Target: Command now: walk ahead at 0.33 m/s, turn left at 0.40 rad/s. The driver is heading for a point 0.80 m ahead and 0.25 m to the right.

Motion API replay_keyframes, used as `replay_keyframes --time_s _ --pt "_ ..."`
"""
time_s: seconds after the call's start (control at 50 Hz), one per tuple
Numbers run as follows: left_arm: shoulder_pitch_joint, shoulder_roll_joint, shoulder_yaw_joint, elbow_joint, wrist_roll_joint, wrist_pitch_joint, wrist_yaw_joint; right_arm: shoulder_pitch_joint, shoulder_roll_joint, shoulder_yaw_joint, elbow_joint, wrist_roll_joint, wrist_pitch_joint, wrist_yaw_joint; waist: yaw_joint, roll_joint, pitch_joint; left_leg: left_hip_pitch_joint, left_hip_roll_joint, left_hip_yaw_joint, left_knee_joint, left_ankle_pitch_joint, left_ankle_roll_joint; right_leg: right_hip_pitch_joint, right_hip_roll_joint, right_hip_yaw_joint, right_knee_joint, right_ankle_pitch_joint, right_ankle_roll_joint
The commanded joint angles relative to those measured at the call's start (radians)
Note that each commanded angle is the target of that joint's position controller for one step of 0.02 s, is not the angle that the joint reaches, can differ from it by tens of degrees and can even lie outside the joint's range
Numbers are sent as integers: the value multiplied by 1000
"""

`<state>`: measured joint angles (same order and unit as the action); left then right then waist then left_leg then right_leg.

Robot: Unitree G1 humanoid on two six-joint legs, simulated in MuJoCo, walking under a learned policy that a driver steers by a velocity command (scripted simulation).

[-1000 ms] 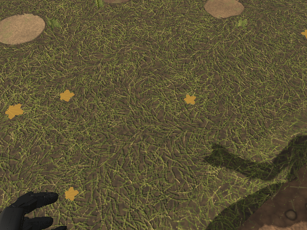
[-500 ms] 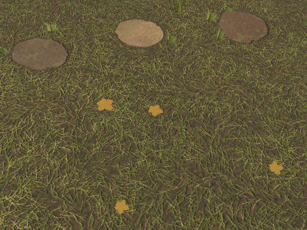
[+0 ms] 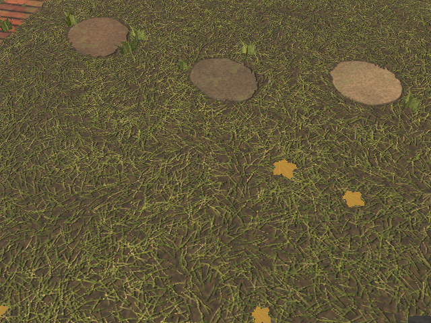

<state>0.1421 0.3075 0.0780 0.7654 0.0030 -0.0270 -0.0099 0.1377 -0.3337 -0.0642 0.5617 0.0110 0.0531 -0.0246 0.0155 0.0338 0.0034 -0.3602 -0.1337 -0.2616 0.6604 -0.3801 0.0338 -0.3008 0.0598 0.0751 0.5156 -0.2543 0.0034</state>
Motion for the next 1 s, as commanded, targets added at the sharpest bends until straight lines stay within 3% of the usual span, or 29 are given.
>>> replay_keyframes --time_s 0.02,0.04,0.08,0.12,0.22,0.32,0.36,0.4,0.42,0.44,0.46,0.48,0.5,0.54,0.6,0.66,0.72,0.74,0.78,0.82,0.84,0.86,0.88,0.9,0.92,0.94,0.96,0.98,1.0 --pt "131 241 53 -30 32 -37 -6 -2 -82 -10 -89 18 -47 -1 28 -282 38 -431 42 57 362 -204 3 195 -436 706 -398 -714 -267" --pt "91 193 41 -44 12 -48 2 -15 -134 -24 -75 19 -63 -2 17 -219 100 -459 92 48 410 -103 -3 161 -425 650 -394 -661 -257" --pt "96 143 22 -46 -13 -53 18 4 -120 -23 -43 -8 -86 9 16 -162 63 -454 131 102 435 30 -26 210 -341 470 -369 -494 -192" --pt "155 137 13 -31 -17 -60 22 -25 -76 -12 -47 -13 -106 20 37 -150 45 -439 161 172 431 138 -42 215 -292 366 -381 -399 -174" --pt "239 137 3 -26 -21 -63 23 -98 -10 11 -75 10 -134 23 82 -193 54 -379 186 249 205 248 -72 189 -267 239 -403 -225 -189" --pt "284 171 2 -17 -40 -55 14 -151 -5 17 -89 30 -163 50 93 -198 95 -145 146 283 -71 211 -75 89 -274 211 -379 -157 -200" --pt "283 177 2 -13 -46 -47 13 -121 -30 9 -90 41 -174 57 52 -206 101 -41 147 259 -137 176 -57 70 -299 255 -350 -165 -201" --pt "255 142 -12 -22 -30 -45 8 56 -90 -22 -40 47 -175 46 -68 -172 17 260 141 266 -196 183 -23 -20 -251 215 -192 18 -165" --pt "216 92 -28 -45 -14 -54 1 256 -141 -47 3 40 -172 32 -184 -110 -111 559 236 172 -184 148 2 -177 -170 140 99 71 -120" --pt "240 -19 -59 -103 -18 -77 0 419 -244 -70 33 -2 -156 25 -205 203 -296 886 503 -224 -252 -199 92 -492 -71 17 508 -181 -63" --pt "240 22 -51 -129 -68 -90 12 422 -211 -62 36 -22 -161 35 -187 265 -300 794 570 -499 -378 -493 149 -608 -80 62 743 -225 -51" --pt "175 79 -32 -134 -84 -85 12 356 -138 -38 40 -15 -164 35 -173 199 -154 700 555 -391 -390 -446 135 -694 -131 60 843 -146 -53" --pt "143 78 -31 -130 -70 -75 8 327 -93 -26 49 -15 -164 34 -159 148 -75 610 523 -250 -400 -307 124 -700 -161 39 857 -73 -52" --pt "127 52 -25 -124 -51 -49 -3 243 -28 -8 75 -26 -163 38 -88 109 39 427 437 -36 -449 -72 101 -631 -211 41 808 21 -49" --pt "123 5 -30 -127 -56 -6 -18 178 4 -8 104 -16 -173 36 -28 85 102 311 403 177 -499 171 72 -593 -226 35 811 91 -36" --pt "55 5 -31 -158 -47 1 -21 148 -16 -13 127 -30 -177 25 -5 37 161 251 372 336 -546 314 63 -592 -201 11 694 214 -25" --pt "-60 11 -37 -191 -39 -9 -47 191 -56 -19 164 -26 -175 13 -36 -24 201 283 351 458 -579 431 26 -531 -172 -93 467 334 -61" --pt "-102 7 -39 -203 -40 -15 -60 213 -73 -22 176 -23 -172 9 -48 -38 207 311 347 490 -574 526 6 -498 -153 -137 388 344 -81" --pt "-147 23 -32 -231 -48 -25 -77 239 -141 -33 191 -27 -161 -3 -35 1 166 367 359 526 -498 1005 -22 -350 -77 -234 284 330 -124" --pt "-46 88 -1 -225 -67 -19 -77 236 -211 -48 188 -24 -132 -19 58 106 62 467 385 531 -288 1500 -26 -198 6 -287 286 215 -157" --pt "122 142 26 -190 -71 -5 -71 190 -240 -57 169 -19 -120 -19 154 146 -28 448 403 520 -90 1633 -10 -14 25 -274 304 153 -185" --pt "365 227 70 -125 -61 13 -58 135 -240 -58 139 -12 -120 -11 265 126 -141 314 387 488 190 1564 10 310 29 -211 256 144 -228" --pt "481 247 83 -70 -63 30 -33 107 -151 -35 136 -3 -140 0 289 -36 -118 41 242 476 596 708 -23 559 -23 -76 153 164 -262" --pt "351 299 74 -114 -33 19 -28 246 35 22 70 -11 -183 18 58 -378 -166 -367 66 325 992 -196 -56 757 -191 417 73 -23 -427" --pt "332 232 56 -162 -13 -8 -28 183 -30 30 18 10 -232 26 106 -251 -329 -479 78 106 1001 -139 -9 780 -305 781 -176 -409 -491" --pt "342 189 49 -158 -9 -31 -29 51 -92 16 -14 37 -249 25 114 -94 -178 -500 118 100 903 -59 21 638 -304 797 -294 -459 -422" --pt "286 172 42 -152 -10 -51 -37 34 -81 16 -16 34 -250 20 37 58 -48 -460 155 101 779 10 27 442 -285 736 -318 -383 -387" --pt "214 150 34 -161 -7 -63 -37 60 -66 16 8 10 -239 15 -20 94 5 -382 190 91 702 44 12 293 -241 645 -305 -276 -371" --pt "159 142 31 -175 0 -67 -30 101 -70 11 24 -2 -222 17 -64 52 33 -314 209 79 649 66 -12 179 -188 566 -307 -197 -370"
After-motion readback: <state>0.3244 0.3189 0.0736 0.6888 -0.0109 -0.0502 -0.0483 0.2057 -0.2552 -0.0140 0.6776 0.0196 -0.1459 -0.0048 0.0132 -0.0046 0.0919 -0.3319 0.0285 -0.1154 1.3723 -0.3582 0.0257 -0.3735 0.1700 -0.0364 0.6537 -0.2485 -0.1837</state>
